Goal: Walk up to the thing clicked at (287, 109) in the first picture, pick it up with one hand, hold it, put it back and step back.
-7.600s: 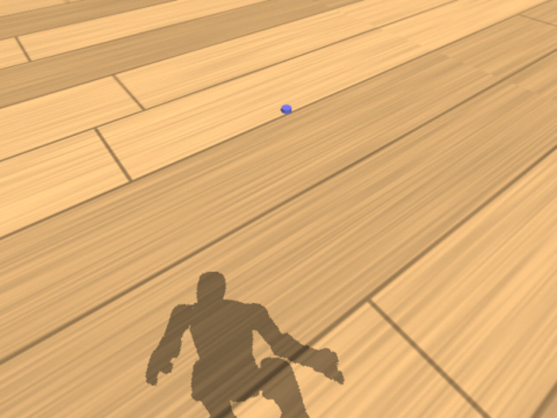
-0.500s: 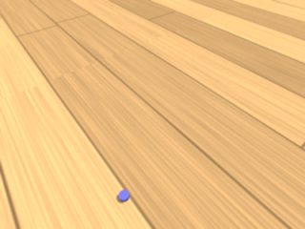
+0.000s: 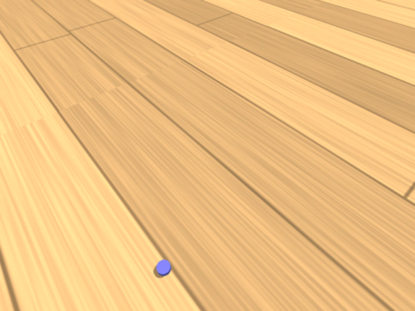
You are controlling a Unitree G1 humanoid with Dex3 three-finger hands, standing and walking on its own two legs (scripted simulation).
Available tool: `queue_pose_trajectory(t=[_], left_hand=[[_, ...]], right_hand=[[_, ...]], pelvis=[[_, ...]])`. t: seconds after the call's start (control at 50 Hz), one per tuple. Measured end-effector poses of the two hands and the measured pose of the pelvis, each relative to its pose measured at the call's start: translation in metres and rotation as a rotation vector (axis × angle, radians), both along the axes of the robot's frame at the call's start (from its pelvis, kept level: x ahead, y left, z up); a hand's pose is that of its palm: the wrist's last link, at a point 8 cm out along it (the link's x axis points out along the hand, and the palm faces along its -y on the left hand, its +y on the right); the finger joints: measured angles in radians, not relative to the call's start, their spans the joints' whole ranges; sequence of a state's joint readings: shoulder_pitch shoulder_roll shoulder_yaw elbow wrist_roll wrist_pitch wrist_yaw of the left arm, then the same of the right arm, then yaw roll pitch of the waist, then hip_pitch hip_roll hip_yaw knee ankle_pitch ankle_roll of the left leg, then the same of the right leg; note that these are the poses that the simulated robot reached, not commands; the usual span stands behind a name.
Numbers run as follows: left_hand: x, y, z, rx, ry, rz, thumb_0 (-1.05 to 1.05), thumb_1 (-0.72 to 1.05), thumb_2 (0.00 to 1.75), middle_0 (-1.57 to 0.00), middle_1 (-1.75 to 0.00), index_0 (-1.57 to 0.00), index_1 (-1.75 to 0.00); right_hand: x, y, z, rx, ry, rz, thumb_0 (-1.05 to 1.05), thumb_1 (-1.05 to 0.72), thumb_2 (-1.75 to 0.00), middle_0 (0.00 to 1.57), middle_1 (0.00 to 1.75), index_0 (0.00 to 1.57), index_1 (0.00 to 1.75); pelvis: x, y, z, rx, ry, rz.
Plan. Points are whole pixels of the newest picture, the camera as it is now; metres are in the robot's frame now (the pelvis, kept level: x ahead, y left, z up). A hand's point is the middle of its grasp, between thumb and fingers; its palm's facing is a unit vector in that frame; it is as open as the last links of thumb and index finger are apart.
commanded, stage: walk up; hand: left
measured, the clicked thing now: (163, 267) +0.47 +0.23 -0.77
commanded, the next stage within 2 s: stand in 0.68 s
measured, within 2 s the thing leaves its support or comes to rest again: neither
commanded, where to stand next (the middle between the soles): +0.08 -0.01 m, yaw +1 degrees
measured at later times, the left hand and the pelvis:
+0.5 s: hand out of the picture +0.10 +0.25 -0.15, palm faces -0.01 -0.94 -0.33, open 7.3 cm; pelvis +0.01 +0.00 +0.00, yaw +0 degrees
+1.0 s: hand out of the picture +0.10 +0.26 -0.15, palm faces -0.02 -0.94 -0.35, open 7.3 cm; pelvis +0.01 +0.00 +0.00, yaw +0 degrees
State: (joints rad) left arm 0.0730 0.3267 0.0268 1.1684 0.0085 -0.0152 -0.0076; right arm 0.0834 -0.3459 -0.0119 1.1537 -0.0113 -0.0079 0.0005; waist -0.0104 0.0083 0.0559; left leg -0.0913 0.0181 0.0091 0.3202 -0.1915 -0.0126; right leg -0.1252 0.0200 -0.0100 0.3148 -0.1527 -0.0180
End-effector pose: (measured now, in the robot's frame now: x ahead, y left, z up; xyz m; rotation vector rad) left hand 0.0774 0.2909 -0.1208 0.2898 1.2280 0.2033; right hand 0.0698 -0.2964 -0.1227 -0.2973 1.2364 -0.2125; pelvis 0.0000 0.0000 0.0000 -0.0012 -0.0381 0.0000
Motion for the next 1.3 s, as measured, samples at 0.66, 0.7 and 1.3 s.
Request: queue_pose_trajectory(t=[0.66,0.7,1.3], left_hand=[[0.017,0.005,0.002,0.003,-0.014,-0.013,0.00,0.91,0.90,-0.20,-0.30,-0.20,-0.30],[0.016,0.005,0.001,0.003,-0.012,-0.015,0.00,0.91,0.90,-0.20,-0.30,-0.20,-0.30],[0.008,0.006,0.006,0.033,-0.008,-0.022,0.00,0.91,0.90,-0.20,-0.30,-0.20,-0.30]], right_hand=[[0.010,0.006,0.001,-0.001,-0.010,0.006,0.01,-0.90,-0.90,0.20,0.30,0.20,0.30],[0.010,0.006,0.002,-0.001,-0.011,0.007,0.01,-0.90,-0.90,0.20,0.30,0.20,0.30],[0.012,0.001,-0.001,0.007,0.004,0.019,0.01,-0.90,-0.90,0.20,0.30,0.20,0.30]], pelvis=[[0.008,0.004,0.000,0.001,0.007,-0.008],[0.009,0.005,0.001,0.002,0.007,-0.008],[0.014,-0.001,0.001,0.005,0.003,0.007]])
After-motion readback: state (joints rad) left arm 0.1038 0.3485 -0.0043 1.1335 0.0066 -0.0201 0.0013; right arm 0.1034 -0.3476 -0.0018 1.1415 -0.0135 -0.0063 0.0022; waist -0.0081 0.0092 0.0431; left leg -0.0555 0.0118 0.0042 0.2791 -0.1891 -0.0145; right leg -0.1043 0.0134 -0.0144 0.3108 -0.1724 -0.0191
